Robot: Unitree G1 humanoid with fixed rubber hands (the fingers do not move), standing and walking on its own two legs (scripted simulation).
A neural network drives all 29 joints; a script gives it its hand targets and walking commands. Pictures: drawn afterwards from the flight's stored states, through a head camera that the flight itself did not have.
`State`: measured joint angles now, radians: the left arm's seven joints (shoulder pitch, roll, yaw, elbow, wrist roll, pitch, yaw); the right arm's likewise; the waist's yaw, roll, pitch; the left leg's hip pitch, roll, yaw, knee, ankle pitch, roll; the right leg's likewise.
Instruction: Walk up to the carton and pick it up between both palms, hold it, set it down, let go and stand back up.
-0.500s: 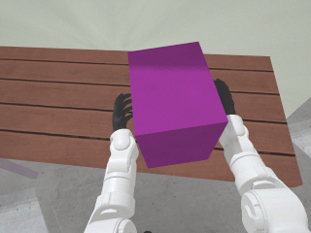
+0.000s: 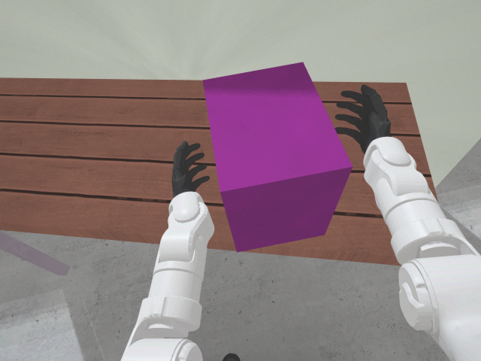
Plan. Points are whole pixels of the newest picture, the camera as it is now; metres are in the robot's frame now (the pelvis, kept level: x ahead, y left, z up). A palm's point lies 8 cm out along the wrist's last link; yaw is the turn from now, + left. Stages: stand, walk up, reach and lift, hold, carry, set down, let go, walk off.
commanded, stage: set down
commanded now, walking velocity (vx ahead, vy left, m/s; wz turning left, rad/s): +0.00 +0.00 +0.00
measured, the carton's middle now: (267, 163) +0.47 +0.08 +0.01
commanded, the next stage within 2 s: none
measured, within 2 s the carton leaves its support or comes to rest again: neither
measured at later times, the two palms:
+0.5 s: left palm (174, 202) +0.33 +0.20 +0.08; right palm (386, 209) +0.40 -0.12 +0.02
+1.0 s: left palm (167, 248) +0.26 +0.19 +0.06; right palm (416, 239) +0.36 -0.16 +0.01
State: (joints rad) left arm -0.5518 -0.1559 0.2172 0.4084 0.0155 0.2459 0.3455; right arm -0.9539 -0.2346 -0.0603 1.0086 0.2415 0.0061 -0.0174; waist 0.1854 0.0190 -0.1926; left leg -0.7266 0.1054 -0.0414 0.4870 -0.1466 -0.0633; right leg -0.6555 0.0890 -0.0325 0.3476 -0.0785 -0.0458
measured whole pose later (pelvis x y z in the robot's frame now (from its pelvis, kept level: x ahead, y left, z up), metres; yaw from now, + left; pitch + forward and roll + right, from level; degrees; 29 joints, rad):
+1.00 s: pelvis -0.04 -0.01 +0.00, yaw +1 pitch +12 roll -1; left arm -0.25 -0.13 0.05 -0.05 -0.03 0.46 0.35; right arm -0.43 -0.33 -0.05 0.65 0.25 0.00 0.09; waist 0.18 0.00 -0.04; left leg -0.60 0.09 -0.04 0.49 -0.11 -0.07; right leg -0.57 0.07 -0.03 0.44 -0.09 -0.05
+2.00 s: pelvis -0.03 -0.01 +0.00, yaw +3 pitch +4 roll +2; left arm 0.13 -0.12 -0.11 -0.09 0.00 0.26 0.35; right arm 0.10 -0.35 -0.05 0.58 0.25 -0.21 0.27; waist 0.10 -0.07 0.02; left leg -0.41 0.02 -0.04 0.49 -0.14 -0.06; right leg -0.44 0.01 -0.03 0.59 -0.21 -0.05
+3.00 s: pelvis +0.01 +0.02 +0.01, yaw +3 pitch +2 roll -1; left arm 0.24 0.00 -0.04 0.23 0.02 0.10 0.20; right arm 0.20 -0.34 -0.03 0.57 0.23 -0.21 0.18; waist 0.10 -0.03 0.04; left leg -0.31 0.03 -0.04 0.49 -0.21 -0.03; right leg -0.28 0.01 -0.03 0.46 -0.21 -0.02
